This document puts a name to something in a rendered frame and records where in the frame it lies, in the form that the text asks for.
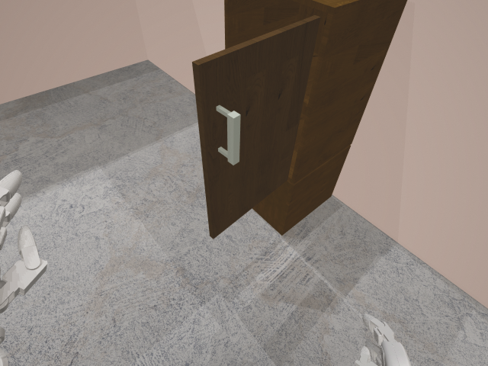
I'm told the robot right hand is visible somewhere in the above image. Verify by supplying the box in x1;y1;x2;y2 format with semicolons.
355;313;412;366

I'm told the handle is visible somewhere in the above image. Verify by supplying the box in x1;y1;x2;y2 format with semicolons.
216;105;241;165

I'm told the cupboard door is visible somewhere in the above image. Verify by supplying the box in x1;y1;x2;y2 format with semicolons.
192;15;321;239

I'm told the robot left hand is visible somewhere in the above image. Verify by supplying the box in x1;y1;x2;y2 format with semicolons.
0;170;47;313

